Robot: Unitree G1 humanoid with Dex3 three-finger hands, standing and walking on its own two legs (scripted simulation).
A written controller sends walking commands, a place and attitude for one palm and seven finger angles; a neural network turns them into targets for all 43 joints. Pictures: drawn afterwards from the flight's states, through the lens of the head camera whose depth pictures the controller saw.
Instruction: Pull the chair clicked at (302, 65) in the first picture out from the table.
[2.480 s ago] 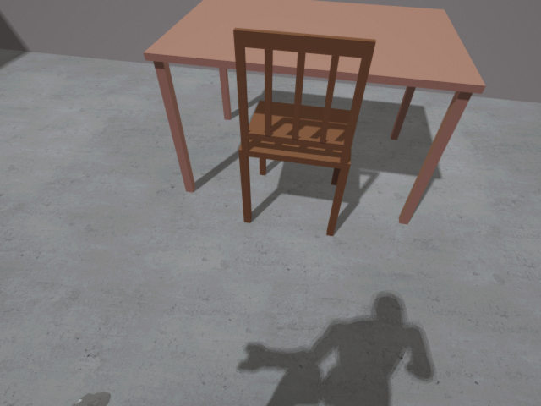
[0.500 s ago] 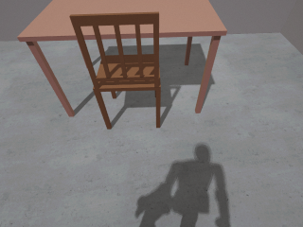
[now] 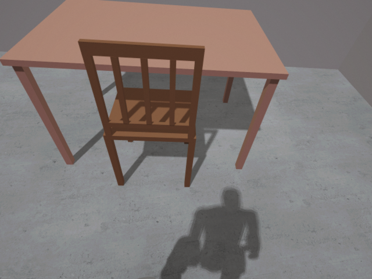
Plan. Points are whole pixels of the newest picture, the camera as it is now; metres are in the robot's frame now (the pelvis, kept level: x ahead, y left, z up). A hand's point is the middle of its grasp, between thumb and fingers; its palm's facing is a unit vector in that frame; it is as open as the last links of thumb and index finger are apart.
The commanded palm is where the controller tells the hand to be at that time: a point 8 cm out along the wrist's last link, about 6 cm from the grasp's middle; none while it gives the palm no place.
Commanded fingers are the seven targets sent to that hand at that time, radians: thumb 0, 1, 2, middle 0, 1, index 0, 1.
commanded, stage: take the last steps up to it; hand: left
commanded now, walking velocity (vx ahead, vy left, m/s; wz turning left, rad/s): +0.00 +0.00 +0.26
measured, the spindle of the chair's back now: (146, 94) +0.77 +0.22 -0.07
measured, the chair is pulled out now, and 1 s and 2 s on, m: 0.00 0.00 0.00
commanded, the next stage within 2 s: come to a stop and stand still in 1.06 s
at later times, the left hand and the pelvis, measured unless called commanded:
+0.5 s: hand out of the picture +0.08 +0.18 -0.15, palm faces +0.11 -0.97 -0.21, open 7.4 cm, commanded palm none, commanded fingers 0.00 0.90 0.90 -0.20 -0.30 -0.20 -0.30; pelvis +0.07 +0.00 +0.01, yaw +3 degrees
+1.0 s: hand out of the picture +0.13 +0.20 -0.18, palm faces +0.16 -0.98 -0.12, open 7.4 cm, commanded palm none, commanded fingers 0.00 0.90 0.90 -0.20 -0.30 -0.20 -0.30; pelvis +0.22 +0.05 +0.00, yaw +4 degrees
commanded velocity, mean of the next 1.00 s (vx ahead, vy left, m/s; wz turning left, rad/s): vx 0.26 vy -0.03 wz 0.04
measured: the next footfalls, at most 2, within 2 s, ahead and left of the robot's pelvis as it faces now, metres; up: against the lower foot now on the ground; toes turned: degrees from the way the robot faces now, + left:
right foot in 0.46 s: +0.10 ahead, -0.11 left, +0.00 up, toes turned -1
left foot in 0.88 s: +0.29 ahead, +0.15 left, +0.00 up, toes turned +10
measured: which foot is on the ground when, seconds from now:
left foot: down 0.00-0.46, up 0.48-0.86, down 0.88-1.00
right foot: down 0.00-0.00, up 0.02-0.44, down 0.46-0.88, up 0.90-1.00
